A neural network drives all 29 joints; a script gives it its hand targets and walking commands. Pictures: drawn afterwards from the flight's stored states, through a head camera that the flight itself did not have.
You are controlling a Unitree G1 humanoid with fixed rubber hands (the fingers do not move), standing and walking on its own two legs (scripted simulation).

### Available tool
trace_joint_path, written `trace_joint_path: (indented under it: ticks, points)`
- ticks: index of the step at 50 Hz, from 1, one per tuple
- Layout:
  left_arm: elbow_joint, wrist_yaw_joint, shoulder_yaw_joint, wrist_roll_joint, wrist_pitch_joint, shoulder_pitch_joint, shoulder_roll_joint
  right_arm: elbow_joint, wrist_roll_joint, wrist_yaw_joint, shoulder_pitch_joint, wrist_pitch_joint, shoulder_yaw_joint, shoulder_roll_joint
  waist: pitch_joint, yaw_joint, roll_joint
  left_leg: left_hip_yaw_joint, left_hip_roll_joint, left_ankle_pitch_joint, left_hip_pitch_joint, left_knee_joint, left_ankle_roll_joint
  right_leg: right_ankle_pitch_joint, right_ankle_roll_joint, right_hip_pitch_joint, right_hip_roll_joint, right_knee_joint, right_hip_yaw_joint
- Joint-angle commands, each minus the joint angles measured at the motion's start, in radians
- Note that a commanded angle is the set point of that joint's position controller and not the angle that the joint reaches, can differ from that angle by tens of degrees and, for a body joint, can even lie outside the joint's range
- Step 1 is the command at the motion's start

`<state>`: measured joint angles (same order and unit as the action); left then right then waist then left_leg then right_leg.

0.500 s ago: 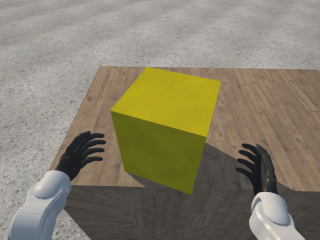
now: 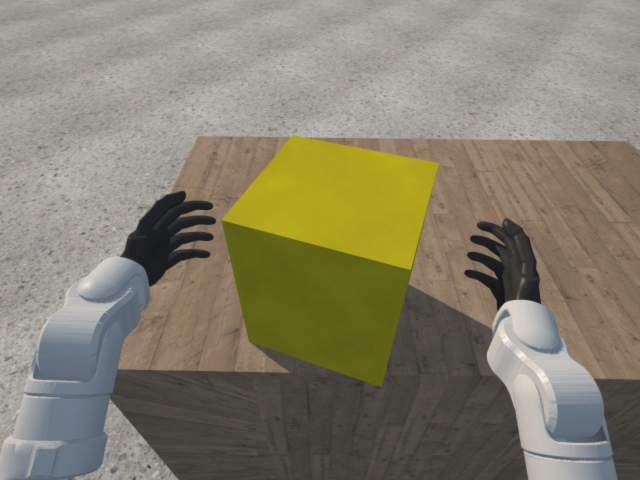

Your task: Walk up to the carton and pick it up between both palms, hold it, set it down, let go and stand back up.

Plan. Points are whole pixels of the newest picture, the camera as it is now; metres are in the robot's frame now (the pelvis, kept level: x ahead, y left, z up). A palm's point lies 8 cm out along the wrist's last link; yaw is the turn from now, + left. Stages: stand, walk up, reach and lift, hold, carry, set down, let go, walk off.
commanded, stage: reach and lift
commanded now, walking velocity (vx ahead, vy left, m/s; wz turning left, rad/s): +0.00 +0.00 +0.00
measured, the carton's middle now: (336, 259) +0.40 -0.01 +0.07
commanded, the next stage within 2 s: none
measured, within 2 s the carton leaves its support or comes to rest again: neither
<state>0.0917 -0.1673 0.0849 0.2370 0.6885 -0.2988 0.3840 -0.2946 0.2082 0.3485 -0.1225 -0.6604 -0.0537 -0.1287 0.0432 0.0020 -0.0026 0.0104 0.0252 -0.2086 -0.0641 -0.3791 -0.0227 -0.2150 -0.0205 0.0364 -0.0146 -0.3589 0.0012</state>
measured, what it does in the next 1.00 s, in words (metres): stands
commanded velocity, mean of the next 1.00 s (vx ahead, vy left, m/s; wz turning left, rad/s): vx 0.00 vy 0.00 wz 0.00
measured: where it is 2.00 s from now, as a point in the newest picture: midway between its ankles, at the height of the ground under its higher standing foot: outside the picture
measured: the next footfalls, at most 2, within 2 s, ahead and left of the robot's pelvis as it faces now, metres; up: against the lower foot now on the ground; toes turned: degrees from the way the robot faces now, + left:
none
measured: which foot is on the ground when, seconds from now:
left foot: down 0.00-1.00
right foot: down 0.00-1.00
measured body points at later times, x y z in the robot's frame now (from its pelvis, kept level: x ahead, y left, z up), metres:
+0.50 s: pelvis +0.00 +0.00 +0.00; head -0.03 +0.01 +0.45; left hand +0.40 +0.19 +0.20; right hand +0.34 -0.21 +0.18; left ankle +0.01 +0.10 -0.75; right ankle +0.00 -0.13 -0.75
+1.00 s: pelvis +0.00 +0.00 +0.00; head -0.02 +0.01 +0.45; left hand +0.46 +0.16 +0.24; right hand +0.38 -0.22 +0.21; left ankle +0.01 +0.10 -0.75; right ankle +0.00 -0.13 -0.75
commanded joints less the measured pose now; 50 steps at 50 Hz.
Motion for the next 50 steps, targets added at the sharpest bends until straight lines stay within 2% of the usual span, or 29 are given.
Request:
trace_joint_path:
  ticks: [1, 4, 7, 8, 10, 12, 13, 14, 15, 16, 17, 18, 20, 21, 22, 24, 25, 27, 31, 33, 34, 35, 36, 37, 41, 44, 47, 49, 50]
  points:
    - [0.113, 0.008, 0.143, 0.033, -0.02, -0.48, 0.303, -0.078, 0.089, 0.021, -0.424, 0.047, -0.05, -0.111, -0.302, 0.102, 0.017, -0.06, -0.037, 0.12, -0.036, 0.092, -0.001, 0.404, -0.017, -0.069, -0.001, 0.026, 0.066]
    - [0.018, 0.006, 0.139, 0.031, -0.012, -0.517, 0.3, 0.0, 0.096, 0.022, -0.455, 0.042, -0.052, -0.123, -0.274, 0.13, 0.031, -0.066, -0.032, 0.126, -0.024, 0.09, -0.001, 0.425, -0.022, -0.066, -0.002, 0.035, 0.057]
    - [-0.024, 0.008, 0.141, 0.02, -0.009, -0.582, 0.303, 0.044, 0.114, 0.015, -0.532, 0.041, -0.032, -0.118, -0.268, 0.116, 0.01, -0.063, -0.032, 0.125, -0.027, 0.088, -0.002, 0.414, -0.017, -0.051, 0.0, 0.037, 0.058]
    - [-0.067, 0.008, 0.135, 0.026, -0.007, -0.645, 0.317, 0.077, 0.102, 0.016, -0.599, 0.038, -0.047, -0.132, -0.265, 0.134, 0.032, -0.059, -0.041, 0.089, -0.042, 0.097, -0.005, 0.365, -0.016, -0.051, 0.003, 0.042, 0.047]
    - [-0.077, 0.012, 0.121, 0.023, -0.009, -0.652, 0.313, 0.1, 0.117, 0.012, -0.606, 0.045, -0.05, -0.128, -0.279, 0.133, 0.014, -0.056, -0.037, 0.087, -0.037, 0.094, -0.002, 0.356, -0.01, -0.039, 0.005, 0.044, 0.051]
    - [-0.062, 0.023, 0.117, 0.034, -0.014, -0.667, 0.313, 0.06, 0.138, 0.001, -0.645, 0.063, -0.043, -0.146, -0.345, 0.13, 0.022, -0.053, -0.039, 0.144, -0.019, 0.08, -0.003, 0.429, -0.012, -0.07, 0.011, 0.027, 0.043]
    - [-0.13, 0.02, 0.118, 0.014, -0.013, -0.693, 0.304, 0.147, 0.122, 0.0, -0.65, 0.06, -0.043, -0.137, -0.317, 0.141, 0.014, -0.056, -0.035, 0.147, -0.04, 0.074, -0.003, 0.427, -0.011, -0.059, 0.009, 0.028, 0.045]
    - [-0.118, 0.023, 0.13, 0.023, -0.011, -0.718, 0.322, 0.115, 0.122, 0.002, -0.676, 0.066, -0.049, -0.15, -0.345, 0.142, 0.02, -0.056, -0.032, 0.14, -0.039, 0.071, -0.002, 0.44, -0.015, -0.075, 0.009, 0.024, 0.049]
    - [-0.123, 0.026, 0.143, 0.012, -0.014, -0.677, 0.327, 0.119, 0.126, 0.002, -0.658, 0.069, -0.036, -0.156, -0.365, 0.126, 0.04, -0.056, -0.028, 0.178, -0.025, 0.066, -0.005, 0.489, -0.017, -0.089, 0.01, 0.021, 0.049]
    - [-0.122, 0.024, 0.135, 0.027, -0.019, -0.761, 0.327, 0.128, 0.115, 0.006, -0.729, 0.07, -0.055, -0.165, -0.384, 0.159, 0.043, -0.059, -0.023, 0.173, -0.03, 0.06, -0.007, 0.526, -0.026, -0.09, 0.011, 0.01, 0.046]
    - [-0.179, 0.022, 0.128, 0.026, -0.027, -0.762, 0.33, 0.159, 0.121, 0.005, -0.731, 0.071, -0.034, -0.146, -0.363, 0.143, 0.041, -0.06, -0.023, 0.16, -0.045, 0.056, -0.008, 0.507, -0.026, -0.078, 0.005, 0.012, 0.051]
    - [-0.232, 0.021, 0.116, 0.032, -0.034, -0.815, 0.342, 0.194, 0.124, 0.0, -0.783, 0.07, -0.045, -0.154, -0.353, 0.153, 0.032, -0.059, -0.022, 0.101, -0.072, 0.069, -0.015, 0.447, -0.028, -0.06, 0.001, 0.019, 0.052]
    - [-0.251, 0.029, 0.115, 0.026, -0.052, -0.832, 0.345, 0.2, 0.136, -0.006, -0.793, 0.079, -0.029, -0.141, -0.404, 0.145, 0.03, -0.057, -0.027, 0.119, -0.077, 0.075, -0.02, 0.453, -0.023, -0.089, 0.001, 0.008, 0.045]
    - [-0.216, 0.035, 0.104, 0.026, -0.054, -0.835, 0.334, 0.188, 0.144, -0.006, -0.799, 0.084, -0.032, -0.148, -0.42, 0.153, 0.029, -0.055, -0.028, 0.166, -0.046, 0.067, -0.017, 0.493, -0.02, -0.105, 0.014, 0.008, 0.035]
    - [-0.274, 0.034, 0.095, 0.033, -0.06, -0.895, 0.334, 0.255, 0.131, -0.011, -0.842, 0.084, -0.055, -0.174, -0.398, 0.174, 0.021, -0.049, -0.033, 0.159, -0.063, 0.061, -0.007, 0.472, -0.02, -0.069, 0.019, 0.003, 0.029]
    - [-0.302, 0.029, 0.097, 0.032, -0.066, -0.875, 0.349, 0.258, 0.137, -0.007, -0.844, 0.088, -0.046, -0.173, -0.432, 0.172, 0.04, -0.051, -0.028, 0.16, -0.048, 0.06, -0.011, 0.503, -0.025, -0.096, 0.015, 0.008, 0.031]
    - [-0.354, 0.028, 0.084, 0.044, -0.075, -0.96, 0.349, 0.331, 0.125, -0.009, -0.906, 0.089, -0.067, -0.185, -0.401, 0.197, 0.022, -0.045, -0.029, 0.139, -0.064, 0.061, -0.005, 0.463, -0.02, -0.066, 0.017, 0.012, 0.026]
    - [-0.292, 0.033, 0.083, 0.028, -0.077, -0.907, 0.344, 0.296, 0.149, -0.006, -0.873, 0.101, -0.038, -0.176, -0.47, 0.19, 0.024, -0.042, -0.025, 0.233, -0.026, 0.048, -0.003, 0.593, -0.022, -0.126, 0.02, -0.003, 0.027]
    - [-0.495, 0.036, 0.053, 0.035, -0.106, -1.089, 0.344, 0.458, 0.141, -0.02, -1.043, 0.105, -0.047, -0.167, -0.402, 0.201, 0.013, -0.038, -0.028, 0.125, -0.078, 0.065, -0.007, 0.453, -0.017, -0.045, 0.021, 0.01, 0.009]
    - [-0.427, 0.052, 0.039, 0.052, -0.124, -1.077, 0.343, 0.409, 0.149, -0.03, -1.045, 0.131, -0.056, -0.187, -0.487, 0.187, 0.0, -0.03, -0.034, 0.182, -0.04, 0.045, 0.0, 0.501, -0.016, -0.071, 0.025, 0.003, 0.013]
    - [-0.468, 0.05, 0.042, 0.055, -0.125, -1.079, 0.342, 0.417, 0.152, -0.026, -1.051, 0.133, -0.036, -0.189, -0.514, 0.192, 0.029, -0.035, -0.029, 0.214, -0.022, 0.038, -0.001, 0.554, -0.02, -0.088, 0.029, 0.0, 0.007]
    - [-0.577, 0.046, 0.034, 0.047, -0.131, -1.129, 0.348, 0.513, 0.139, -0.028, -1.093, 0.132, -0.047, -0.197, -0.476, 0.211, 0.02, -0.032, -0.026, 0.185, -0.042, 0.037, -0.001, 0.528, -0.021, -0.057, 0.027, 0.004, 0.008]
    - [-0.593, 0.043, 0.03, 0.048, -0.135, -1.134, 0.343, 0.509, 0.153, -0.031, -1.098, 0.14, -0.047, -0.2, -0.454, 0.205, 0.012, -0.032, -0.026, 0.19, -0.046, 0.039, 0.001, 0.524, -0.021, -0.048, 0.029, 0.01, 0.0]
    - [-0.522, 0.048, 0.025, 0.048, -0.142, -1.113, 0.336, 0.487, 0.164, -0.03, -1.082, 0.145, -0.032, -0.194, -0.515, 0.207, 0.014, -0.024, -0.027, 0.238, -0.008, 0.037, 0.002, 0.578, -0.019, -0.079, 0.03, 0.002, -0.003]
    - [-0.701, 0.046, -0.002, 0.049, -0.18, -1.24, 0.343, 0.648, 0.156, -0.038, -1.208, 0.16, -0.024, -0.197, -0.451, 0.213, 0.014, -0.022, -0.025, 0.168, -0.035, 0.044, 0.0, 0.509, -0.019, -0.025, 0.028, 0.019, -0.013]
    - [-0.751, 0.048, -0.046, 0.058, -0.21, -1.246, 0.312, 0.683, 0.154, -0.035, -1.217, 0.184, -0.024, -0.183, -0.492, 0.23, 0.016, -0.019, -0.024, 0.19, -0.007, 0.032, 0.001, 0.529, -0.019, -0.033, 0.033, 0.025, -0.018]
    - [-0.794, 0.046, -0.037, 0.048, -0.239, -1.222, 0.291, 0.707, 0.148, -0.034, -1.205, 0.214, -0.004, -0.171, -0.519, 0.213, 0.017, -0.018, -0.017, 0.246, 0.019, 0.014, 0.004, 0.613, -0.02, -0.039, 0.033, 0.017, -0.016]
    - [-0.909, 0.038, -0.047, 0.027, -0.267, -1.207, 0.27, 0.793, 0.147, -0.033, -1.179, 0.229, 0.012, -0.135, -0.474, 0.215, 0.013, -0.019, -0.015, 0.217, -0.005, 0.021, -0.001, 0.556, -0.016, -0.028, 0.029, 0.028, -0.021]
    - [-0.883, 0.04, -0.049, 0.025, -0.276, -1.186, 0.248, 0.772, 0.139, -0.036, -1.161, 0.246, -0.005, -0.146, -0.472, 0.215, 0.01, -0.015, -0.021, 0.235, 0.027, 0.016, 0.006, 0.548, -0.015, -0.001, 0.039, 0.032, -0.028]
